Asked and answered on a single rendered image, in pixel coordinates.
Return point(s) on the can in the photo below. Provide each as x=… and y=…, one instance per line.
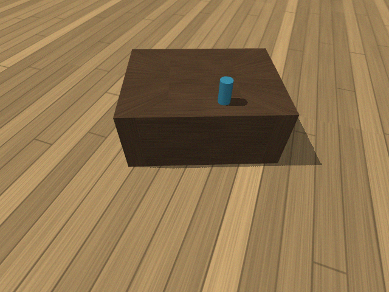
x=225, y=90

